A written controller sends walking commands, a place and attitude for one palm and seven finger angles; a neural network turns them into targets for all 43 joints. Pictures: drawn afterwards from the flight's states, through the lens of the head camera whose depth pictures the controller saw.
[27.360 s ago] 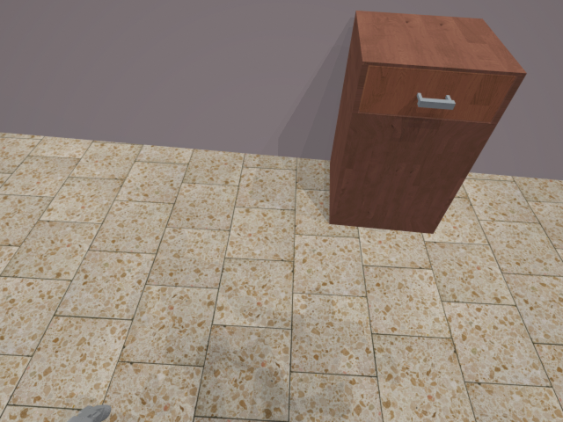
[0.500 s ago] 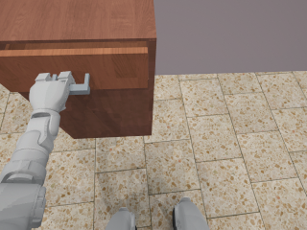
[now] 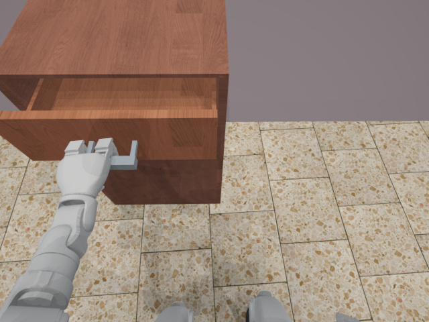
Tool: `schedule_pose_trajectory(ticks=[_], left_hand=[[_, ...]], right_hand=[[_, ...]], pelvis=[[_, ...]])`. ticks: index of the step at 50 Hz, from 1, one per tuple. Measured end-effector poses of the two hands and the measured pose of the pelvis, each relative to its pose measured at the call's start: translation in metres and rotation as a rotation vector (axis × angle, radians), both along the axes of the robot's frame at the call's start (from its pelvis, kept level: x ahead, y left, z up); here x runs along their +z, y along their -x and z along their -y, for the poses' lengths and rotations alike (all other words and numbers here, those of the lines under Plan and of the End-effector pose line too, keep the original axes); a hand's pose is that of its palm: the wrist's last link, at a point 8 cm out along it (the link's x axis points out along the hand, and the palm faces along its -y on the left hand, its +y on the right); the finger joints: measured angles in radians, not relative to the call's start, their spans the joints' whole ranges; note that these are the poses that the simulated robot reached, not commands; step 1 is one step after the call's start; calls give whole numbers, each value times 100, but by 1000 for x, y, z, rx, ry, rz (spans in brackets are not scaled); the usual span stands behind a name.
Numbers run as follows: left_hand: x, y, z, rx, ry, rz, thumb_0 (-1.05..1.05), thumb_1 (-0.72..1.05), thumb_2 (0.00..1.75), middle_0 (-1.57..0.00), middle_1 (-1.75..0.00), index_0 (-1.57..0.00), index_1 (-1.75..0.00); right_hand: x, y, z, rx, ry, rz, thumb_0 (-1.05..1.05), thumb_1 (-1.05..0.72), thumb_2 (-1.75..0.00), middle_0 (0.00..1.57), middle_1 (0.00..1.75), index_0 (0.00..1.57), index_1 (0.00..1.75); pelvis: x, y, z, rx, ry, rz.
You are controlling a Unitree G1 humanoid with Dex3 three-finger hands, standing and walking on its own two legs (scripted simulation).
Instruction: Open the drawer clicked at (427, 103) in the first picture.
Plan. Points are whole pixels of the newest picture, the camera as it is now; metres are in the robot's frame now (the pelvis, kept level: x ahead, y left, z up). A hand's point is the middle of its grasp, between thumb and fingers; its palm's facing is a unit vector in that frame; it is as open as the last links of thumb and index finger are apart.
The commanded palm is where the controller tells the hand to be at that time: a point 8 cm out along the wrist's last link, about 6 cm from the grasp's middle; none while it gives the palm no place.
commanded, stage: pull the drawer open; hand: left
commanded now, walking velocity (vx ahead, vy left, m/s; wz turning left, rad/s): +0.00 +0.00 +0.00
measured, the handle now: (111, 154) +0.43 +0.23 -0.02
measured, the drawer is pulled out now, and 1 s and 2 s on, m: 0.10 0.22 0.30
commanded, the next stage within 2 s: open the thumb to release the handle in 1.88 s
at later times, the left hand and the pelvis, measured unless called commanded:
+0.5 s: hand (91, 207) +0.33 +0.26 -0.04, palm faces -0.04 -0.03 -1.00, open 5.5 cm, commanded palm +0.29 +0.25 +0.01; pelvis -0.01 -0.01 +0.00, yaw +0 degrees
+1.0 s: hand (85, 240) +0.26 +0.25 -0.04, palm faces -0.03 -0.03 -1.00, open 5.5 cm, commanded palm +0.23 +0.24 +0.01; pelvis +0.00 -0.01 +0.00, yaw +0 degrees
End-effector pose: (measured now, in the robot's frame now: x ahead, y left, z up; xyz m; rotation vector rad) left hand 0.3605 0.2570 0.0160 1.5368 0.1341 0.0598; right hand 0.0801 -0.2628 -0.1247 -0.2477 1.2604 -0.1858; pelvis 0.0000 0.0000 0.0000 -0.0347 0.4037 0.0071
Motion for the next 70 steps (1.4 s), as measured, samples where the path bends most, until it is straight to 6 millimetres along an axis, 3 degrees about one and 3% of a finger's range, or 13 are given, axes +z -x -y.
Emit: schedule_pose_trajectory(ticks=[31, 70], left_hand=[[0, 66, 4, 28, -7, 12, 1, 76, 81, -34, -135, -38, -135], [1, 171, 11, 86, -5, 13, 1, 76, 79, -34, -135, -40, -135]], right_hand=[[5, -31, 7, 40, 5, 149, 1, -90, -90, 20, 30, 20, 30], [17, -92, -12, 155, -40, 334, 1, -90, -90, 20, 30, 20, 30]], pelvis=[[-1, 7, 10, -8, -18, 51], [-5, 3, 15, -2, -19, 92]])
